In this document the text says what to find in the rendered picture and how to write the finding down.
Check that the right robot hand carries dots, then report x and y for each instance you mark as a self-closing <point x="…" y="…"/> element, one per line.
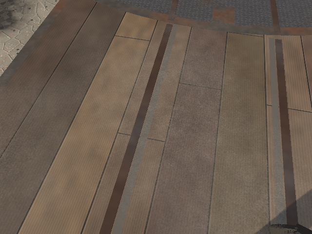
<point x="288" y="229"/>

